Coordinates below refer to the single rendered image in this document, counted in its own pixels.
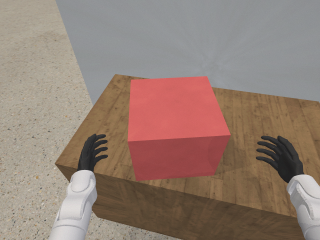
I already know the right robot forearm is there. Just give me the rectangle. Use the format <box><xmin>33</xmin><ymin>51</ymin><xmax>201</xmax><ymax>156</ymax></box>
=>
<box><xmin>286</xmin><ymin>174</ymin><xmax>320</xmax><ymax>240</ymax></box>

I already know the carton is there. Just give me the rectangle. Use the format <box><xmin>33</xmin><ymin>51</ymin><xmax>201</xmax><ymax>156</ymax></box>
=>
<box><xmin>127</xmin><ymin>76</ymin><xmax>231</xmax><ymax>181</ymax></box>

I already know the left robot forearm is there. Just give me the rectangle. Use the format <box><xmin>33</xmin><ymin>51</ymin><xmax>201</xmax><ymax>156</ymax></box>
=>
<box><xmin>48</xmin><ymin>170</ymin><xmax>98</xmax><ymax>240</ymax></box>

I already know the robot right hand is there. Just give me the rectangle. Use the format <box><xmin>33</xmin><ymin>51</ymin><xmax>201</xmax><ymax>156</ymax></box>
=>
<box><xmin>256</xmin><ymin>135</ymin><xmax>304</xmax><ymax>183</ymax></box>

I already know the robot left hand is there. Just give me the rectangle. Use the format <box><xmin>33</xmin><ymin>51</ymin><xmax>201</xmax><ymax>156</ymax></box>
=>
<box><xmin>77</xmin><ymin>134</ymin><xmax>108</xmax><ymax>172</ymax></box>

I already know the pedestal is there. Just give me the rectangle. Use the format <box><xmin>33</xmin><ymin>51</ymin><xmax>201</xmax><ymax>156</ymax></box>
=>
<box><xmin>54</xmin><ymin>74</ymin><xmax>320</xmax><ymax>240</ymax></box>

